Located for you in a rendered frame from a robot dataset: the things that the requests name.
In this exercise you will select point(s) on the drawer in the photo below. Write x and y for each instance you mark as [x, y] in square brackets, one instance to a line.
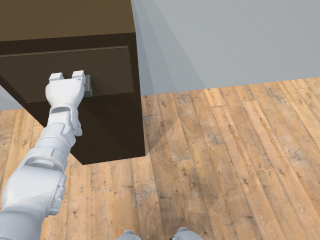
[29, 73]

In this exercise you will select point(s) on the robot left hand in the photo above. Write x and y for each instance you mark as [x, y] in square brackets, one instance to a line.
[66, 91]

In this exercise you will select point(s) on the robot right thigh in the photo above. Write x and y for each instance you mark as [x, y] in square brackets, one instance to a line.
[186, 235]

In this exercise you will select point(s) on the left robot forearm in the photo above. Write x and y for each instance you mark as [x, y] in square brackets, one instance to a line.
[54, 144]

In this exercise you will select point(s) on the robot left upper arm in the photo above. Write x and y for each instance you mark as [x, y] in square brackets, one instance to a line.
[34, 194]

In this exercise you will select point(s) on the cabinet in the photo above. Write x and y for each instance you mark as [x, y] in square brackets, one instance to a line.
[111, 124]

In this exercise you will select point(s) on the handle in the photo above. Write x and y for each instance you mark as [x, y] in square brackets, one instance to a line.
[87, 86]

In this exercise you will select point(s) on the robot right shin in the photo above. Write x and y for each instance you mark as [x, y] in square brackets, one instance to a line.
[181, 229]

